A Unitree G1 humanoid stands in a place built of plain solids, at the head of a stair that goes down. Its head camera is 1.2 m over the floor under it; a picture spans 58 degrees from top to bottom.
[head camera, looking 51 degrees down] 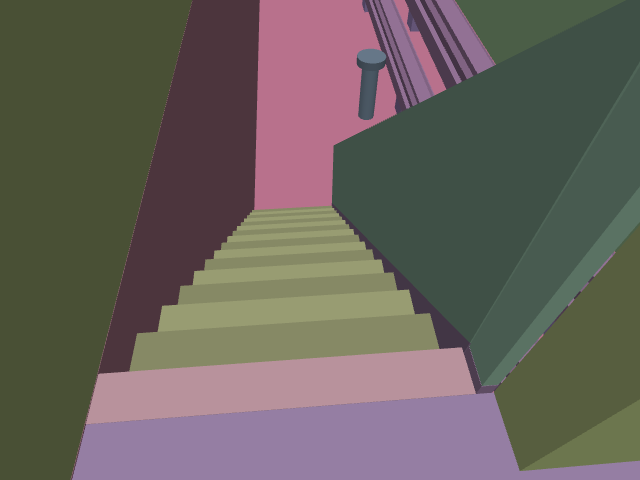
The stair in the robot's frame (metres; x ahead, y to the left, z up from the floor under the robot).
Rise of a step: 0.20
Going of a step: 0.23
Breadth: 1.06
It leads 4 degrees to the left of straight ahead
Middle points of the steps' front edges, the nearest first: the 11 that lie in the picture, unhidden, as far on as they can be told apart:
0.52 0.11 0.00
0.75 0.12 -0.20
0.98 0.14 -0.40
1.21 0.16 -0.60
1.43 0.18 -0.79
1.66 0.19 -0.99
1.89 0.21 -1.19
2.11 0.23 -1.39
2.34 0.25 -1.59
2.57 0.26 -1.79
2.80 0.28 -1.99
